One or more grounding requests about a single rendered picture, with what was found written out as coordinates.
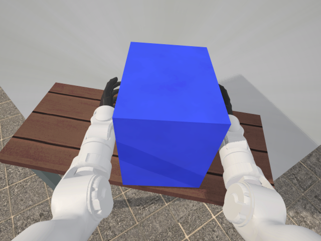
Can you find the robot right forearm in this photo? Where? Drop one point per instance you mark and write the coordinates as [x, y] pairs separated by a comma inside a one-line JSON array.
[[237, 160]]

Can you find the left robot hand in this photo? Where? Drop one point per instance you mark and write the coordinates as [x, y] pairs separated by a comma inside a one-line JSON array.
[[109, 92]]

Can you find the right robot upper arm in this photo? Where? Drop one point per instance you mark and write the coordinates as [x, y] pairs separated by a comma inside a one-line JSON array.
[[259, 214]]

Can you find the table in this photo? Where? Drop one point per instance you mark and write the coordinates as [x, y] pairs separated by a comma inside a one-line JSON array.
[[52, 135]]

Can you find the right robot hand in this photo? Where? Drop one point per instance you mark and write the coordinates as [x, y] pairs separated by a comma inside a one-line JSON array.
[[226, 99]]

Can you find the carton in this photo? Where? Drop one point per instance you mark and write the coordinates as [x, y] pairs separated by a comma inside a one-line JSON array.
[[170, 117]]

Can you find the left robot upper arm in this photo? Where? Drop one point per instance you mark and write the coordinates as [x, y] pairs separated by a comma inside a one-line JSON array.
[[78, 206]]

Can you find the robot left forearm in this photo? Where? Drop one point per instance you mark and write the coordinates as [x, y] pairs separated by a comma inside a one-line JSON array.
[[97, 147]]

